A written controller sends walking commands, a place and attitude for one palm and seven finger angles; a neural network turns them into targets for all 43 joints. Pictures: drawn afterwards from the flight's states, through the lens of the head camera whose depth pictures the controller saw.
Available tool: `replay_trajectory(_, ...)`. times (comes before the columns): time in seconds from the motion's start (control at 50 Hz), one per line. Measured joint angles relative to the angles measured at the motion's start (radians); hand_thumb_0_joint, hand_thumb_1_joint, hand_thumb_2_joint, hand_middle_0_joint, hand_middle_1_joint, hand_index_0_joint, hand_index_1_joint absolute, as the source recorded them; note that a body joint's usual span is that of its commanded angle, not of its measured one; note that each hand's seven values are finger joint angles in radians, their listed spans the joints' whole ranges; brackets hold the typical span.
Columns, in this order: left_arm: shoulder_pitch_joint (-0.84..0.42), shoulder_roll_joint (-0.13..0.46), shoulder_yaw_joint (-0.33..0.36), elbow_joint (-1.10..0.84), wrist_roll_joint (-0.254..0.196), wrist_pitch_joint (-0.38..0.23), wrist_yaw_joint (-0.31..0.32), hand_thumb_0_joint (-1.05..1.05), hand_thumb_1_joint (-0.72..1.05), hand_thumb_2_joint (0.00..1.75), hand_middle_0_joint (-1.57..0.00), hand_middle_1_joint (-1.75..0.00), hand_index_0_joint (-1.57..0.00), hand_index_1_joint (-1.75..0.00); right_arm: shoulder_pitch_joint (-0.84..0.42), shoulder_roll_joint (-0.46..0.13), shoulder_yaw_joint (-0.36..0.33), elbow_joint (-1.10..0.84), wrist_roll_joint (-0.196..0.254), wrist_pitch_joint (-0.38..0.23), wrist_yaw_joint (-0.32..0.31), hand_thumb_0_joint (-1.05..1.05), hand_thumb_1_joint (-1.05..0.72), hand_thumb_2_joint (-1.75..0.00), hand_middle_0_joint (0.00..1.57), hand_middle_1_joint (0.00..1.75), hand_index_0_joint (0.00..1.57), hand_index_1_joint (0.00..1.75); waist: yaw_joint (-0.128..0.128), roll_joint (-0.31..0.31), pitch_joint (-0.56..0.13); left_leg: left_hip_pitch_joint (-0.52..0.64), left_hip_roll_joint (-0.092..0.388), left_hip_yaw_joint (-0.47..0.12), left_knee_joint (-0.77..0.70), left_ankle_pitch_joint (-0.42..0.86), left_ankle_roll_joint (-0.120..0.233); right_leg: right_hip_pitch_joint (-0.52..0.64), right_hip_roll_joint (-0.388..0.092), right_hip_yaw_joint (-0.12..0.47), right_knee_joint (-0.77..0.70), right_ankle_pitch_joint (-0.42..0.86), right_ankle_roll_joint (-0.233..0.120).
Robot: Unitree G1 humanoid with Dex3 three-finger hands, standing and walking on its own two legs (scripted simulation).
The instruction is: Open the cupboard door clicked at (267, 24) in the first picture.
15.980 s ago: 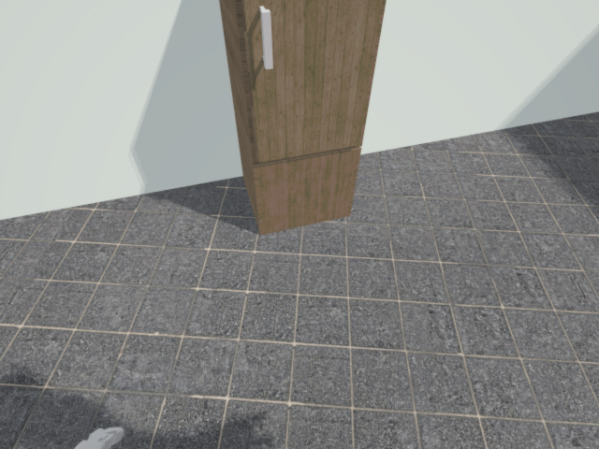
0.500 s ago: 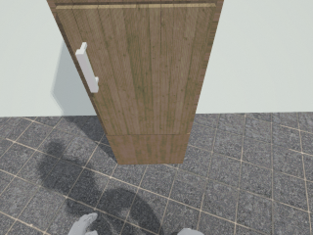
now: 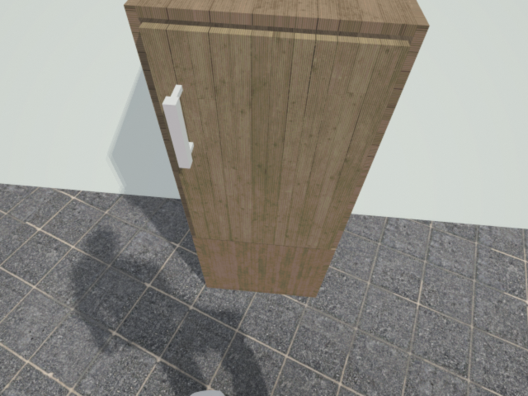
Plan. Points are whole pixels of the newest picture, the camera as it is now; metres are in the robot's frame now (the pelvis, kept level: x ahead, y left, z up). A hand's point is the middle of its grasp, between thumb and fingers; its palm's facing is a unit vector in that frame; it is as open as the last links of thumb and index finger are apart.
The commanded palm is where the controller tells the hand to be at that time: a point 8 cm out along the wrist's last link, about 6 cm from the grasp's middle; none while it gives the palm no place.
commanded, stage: come to a stop and stand still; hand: left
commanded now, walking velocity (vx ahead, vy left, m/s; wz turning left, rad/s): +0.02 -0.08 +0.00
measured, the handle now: (181, 128) +0.52 +0.20 +0.09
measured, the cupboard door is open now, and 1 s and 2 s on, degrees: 0 0 0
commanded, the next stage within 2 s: look again from close up in 0.56 s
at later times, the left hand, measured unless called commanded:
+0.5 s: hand out of the picture -0.04 +0.10 -0.17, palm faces +0.06 -0.99 -0.13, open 7.3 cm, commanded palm none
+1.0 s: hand out of the picture +0.00 +0.18 -0.17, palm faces +0.01 -0.98 -0.22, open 7.4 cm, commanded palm none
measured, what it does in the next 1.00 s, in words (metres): steps on the spot: right foot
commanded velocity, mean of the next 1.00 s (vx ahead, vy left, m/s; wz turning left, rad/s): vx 0.00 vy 0.00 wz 0.00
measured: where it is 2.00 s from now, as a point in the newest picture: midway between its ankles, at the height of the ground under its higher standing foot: outside the picture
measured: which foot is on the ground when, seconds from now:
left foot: down 0.00-1.00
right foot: up 0.00-0.14, down 0.16-1.00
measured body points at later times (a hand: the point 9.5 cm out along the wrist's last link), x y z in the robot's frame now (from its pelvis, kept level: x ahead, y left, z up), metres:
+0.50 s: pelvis -0.03 -0.05 +0.01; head -0.03 -0.05 +0.46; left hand -0.04 +0.15 -0.16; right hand -0.03 -0.29 -0.15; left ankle +0.03 +0.11 -0.73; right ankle -0.07 -0.13 -0.73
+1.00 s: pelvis -0.02 +0.01 +0.00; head -0.01 +0.00 +0.45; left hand +0.00 +0.24 -0.15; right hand -0.02 -0.22 -0.16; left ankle +0.00 +0.09 -0.73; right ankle -0.07 -0.13 -0.73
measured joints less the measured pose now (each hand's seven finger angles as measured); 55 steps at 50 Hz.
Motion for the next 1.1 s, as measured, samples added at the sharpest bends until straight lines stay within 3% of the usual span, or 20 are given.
replay_trajectory(0.06, 0.016, -0.007, -0.005, 0.001, 0.002, -0.001, -0.003, 0.0, 0.91, 0.9, -0.2, -0.3, -0.2, -0.3, -0.021, 0.003, 0.002, -0.002, 0.0, 0.003, 0.006, 0.0, -0.91, -0.9, 0.2, 0.3, 0.2, 0.3, 0.002, 0.015, -0.003, -0.015, 0.005, -0.003, -0.027, 0.031, -0.006, 0.02, -0.011, 0.012, -0.015, 0.0, 0.011)
replay_trajectory(0.16, 0.064, -0.021, -0.021, 0.016, 0.007, -0.022, -0.005, 0.0, 0.91, 0.9, -0.2, -0.3, -0.19, -0.3, -0.018, 0.003, -0.006, 0.008, 0.009, 0.008, 0.019, 0.0, -0.91, -0.9, 0.21, 0.3, 0.21, 0.3, -0.001, 0.033, -0.03, -0.058, 0.016, -0.004, -0.011, 0.05, -0.036, 0.153, -0.028, 0.006, -0.325, 0.122, 0.006)
replay_trajectory(0.24, 0.105, -0.046, -0.041, 0.046, 0.006, -0.032, -0.007, 0.0, 0.91, 0.9, -0.2, -0.3, -0.2, -0.3, 0.019, -0.014, -0.02, 0.037, 0.016, 0.019, 0.022, -0.01, -0.92, -0.9, 0.21, 0.3, 0.2, 0.3, -0.019, 0.057, -0.047, -0.036, 0.023, -0.042, -0.017, -0.027, -0.053, 0.18, -0.007, -0.017, -0.35, 0.128, -0.019)
replay_trajectory(0.3, 0.134, -0.061, -0.049, 0.063, 0.0, -0.041, -0.007, 0.0, 0.91, 0.9, -0.2, -0.3, -0.2, -0.3, 0.055, -0.036, -0.016, 0.066, 0.014, 0.011, 0.02, -0.01, -0.92, -0.9, 0.21, 0.3, 0.2, 0.3, -0.024, 0.06, -0.067, 0.016, 0.039, -0.064, -0.043, 0.037, -0.049, 0.2, 0.016, -0.021, -0.372, 0.138, -0.027)
replay_trajectory(0.36, 0.13, -0.066, -0.052, 0.077, -0.001, -0.043, -0.006, 0.0, 0.91, 0.9, -0.2, -0.3, -0.2, -0.3, 0.087, -0.042, -0.012, 0.106, 0.015, 0.007, 0.013, -0.01, -0.92, -0.9, 0.2, 0.3, 0.2, 0.3, -0.03, 0.043, -0.068, 0.037, 0.047, -0.08, -0.053, 0.042, -0.081, 0.225, 0.026, -0.034, -0.388, 0.142, -0.033)
replay_trajectory(0.58, 0.094, -0.064, -0.05, 0.107, -0.008, -0.047, -0.012, 0.01, 0.92, 0.9, -0.2, -0.3, -0.2, -0.3, 0.177, -0.008, 0.013, 0.191, 0.01, 0.003, 0.004, 0.0, -0.91, -0.9, 0.2, 0.3, 0.2, 0.3, -0.044, 0.016, -0.046, 0.053, 0.071, -0.102, -0.074, 0.048, -0.096, 0.274, 0.056, -0.052, -0.474, 0.186, -0.045)
replay_trajectory(0.66, 0.087, -0.057, -0.046, 0.111, -0.01, -0.048, -0.012, 0.01, 0.91, 0.9, -0.2, -0.3, -0.2, -0.3, 0.194, 0.016, 0.021, 0.202, 0.01, -0.004, 0.003, 0.0, -0.91, -0.9, 0.2, 0.3, 0.2, 0.3, -0.045, 0.018, -0.039, 0.054, 0.067, -0.1, -0.08, 0.047, -0.092, 0.279, 0.052, -0.051, -0.487, 0.19, -0.041)
replay_trajectory(0.72, 0.102, -0.072, -0.057, 0.094, 0.001, -0.079, 0.009, 0.0, 0.91, 0.9, -0.2, -0.3, -0.2, -0.3, 0.18, 0.01, 0.02, 0.171, 0.013, 0.002, 0.012, 0.0, -0.91, -0.9, 0.2, 0.3, 0.2, 0.3, -0.036, 0.05, -0.032, -0.007, 0.066, -0.107, 0.068, -0.051, -0.064, 0.251, 0.063, -0.028, -0.484, 0.202, -0.028)
replay_trajectory(0.8, 0.115, -0.075, -0.061, 0.078, 0.006, -0.081, 0.011, 0.0, 0.91, 0.9, -0.2, -0.3, -0.2, -0.3, 0.17, -0.002, 0.016, 0.115, 0.011, -0.013, 0.013, 0.01, -0.92, -0.9, 0.2, 0.3, 0.2, 0.3, -0.066, 0.086, -0.031, 0.009, 0.041, -0.088, 0.074, -0.08, -0.036, 0.219, 0.058, -0.02, -0.425, 0.172, -0.012)
replay_trajectory(0.94, 0.074, -0.032, -0.05, 0.046, 0.002, -0.056, 0.016, 0.0, 0.91, 0.9, -0.2, -0.3, -0.2, -0.3, 0.178, -0.008, 0.026, 0.111, 0.008, -0.025, 0.005, 0.03, -0.94, -0.9, 0.2, 0.3, 0.2, 0.3, -0.04, 0.049, -0.056, 0.029, -0.017, -0.058, 0.063, -0.088, 0.007, 0.212, -0.005, -0.001, -0.378, 0.138, 0.022)
replay_trajectory(1.1, 0.063, -0.002, -0.052, 0.036, 0.004, -0.049, 0.006, 0.0, 0.91, 0.9, -0.2, -0.3, -0.2, -0.3, 0.141, -0.026, 0.024, 0.097, 0.009, -0.033, 0.012, 0.02, -0.94, -0.9, 0.2, 0.3, 0.2, 0.3, -0.036, 0.021, -0.058, 0.04, -0.046, -0.035, -0.011, -0.045, 0.026, 0.196, -0.035, 0.019, -0.404, 0.161, 0.035)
